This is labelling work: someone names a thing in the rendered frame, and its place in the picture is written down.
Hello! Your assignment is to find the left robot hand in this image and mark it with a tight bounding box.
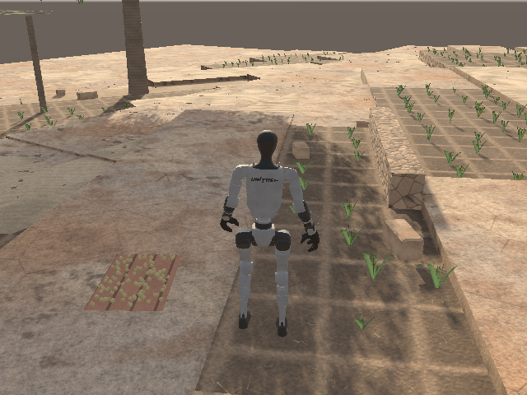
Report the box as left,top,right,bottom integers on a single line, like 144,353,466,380
220,217,239,232

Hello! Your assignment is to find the left robot upper arm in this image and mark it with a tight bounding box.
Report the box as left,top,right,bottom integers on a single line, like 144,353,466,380
226,165,249,208

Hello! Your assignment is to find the right robot forearm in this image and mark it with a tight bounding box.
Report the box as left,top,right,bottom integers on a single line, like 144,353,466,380
298,200,316,235

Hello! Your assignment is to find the left robot shin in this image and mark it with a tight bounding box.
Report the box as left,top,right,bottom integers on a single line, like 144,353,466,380
239,261,251,318

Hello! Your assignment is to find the right robot hand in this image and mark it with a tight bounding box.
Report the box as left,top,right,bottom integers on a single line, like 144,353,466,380
301,231,319,252

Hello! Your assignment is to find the robot left foot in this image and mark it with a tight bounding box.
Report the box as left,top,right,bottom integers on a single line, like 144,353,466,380
239,310,251,329

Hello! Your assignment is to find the right robot upper arm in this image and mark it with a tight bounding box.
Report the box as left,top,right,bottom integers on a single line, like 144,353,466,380
283,167,305,213

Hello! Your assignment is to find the left robot forearm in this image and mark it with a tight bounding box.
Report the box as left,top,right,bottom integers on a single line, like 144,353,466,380
222,195,235,221

